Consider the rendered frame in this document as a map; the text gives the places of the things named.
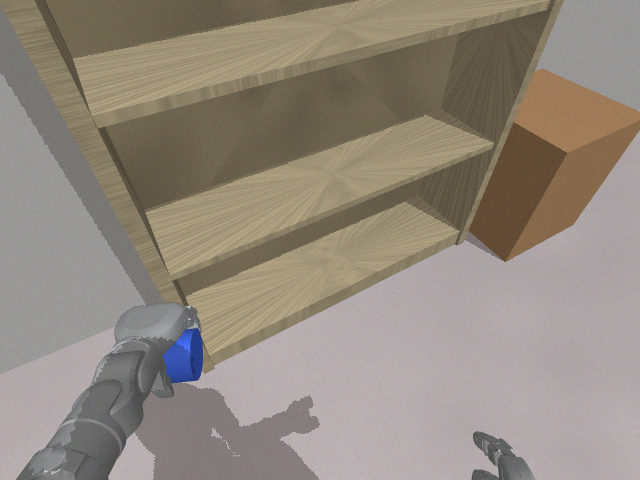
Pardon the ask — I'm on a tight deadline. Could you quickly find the bookshelf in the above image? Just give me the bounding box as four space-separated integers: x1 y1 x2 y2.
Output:
0 0 564 374

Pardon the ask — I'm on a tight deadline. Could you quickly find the right robot hand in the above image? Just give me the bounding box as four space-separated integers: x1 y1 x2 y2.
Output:
472 431 536 480

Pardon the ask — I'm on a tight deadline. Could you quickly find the left robot hand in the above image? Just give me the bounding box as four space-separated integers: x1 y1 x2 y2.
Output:
114 302 201 398

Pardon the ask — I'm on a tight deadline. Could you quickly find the left robot arm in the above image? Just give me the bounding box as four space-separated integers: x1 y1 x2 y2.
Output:
16 336 163 480

